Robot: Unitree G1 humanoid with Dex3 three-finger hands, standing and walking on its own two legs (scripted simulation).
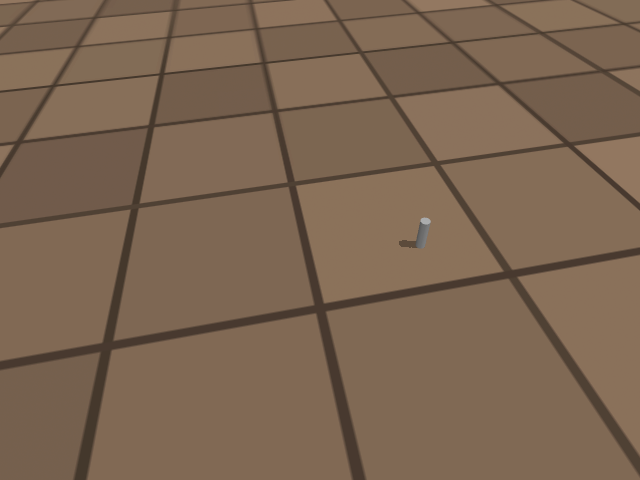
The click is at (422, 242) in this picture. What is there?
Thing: slim round
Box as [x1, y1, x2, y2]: [415, 218, 430, 248]
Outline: 428,218 422,218 420,220 415,244 417,247 420,248 423,247 425,243 430,222
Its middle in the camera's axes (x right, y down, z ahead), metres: +0.42 -0.05 +1.66
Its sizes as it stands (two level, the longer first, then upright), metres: 0.041 0.041 0.144
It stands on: the floor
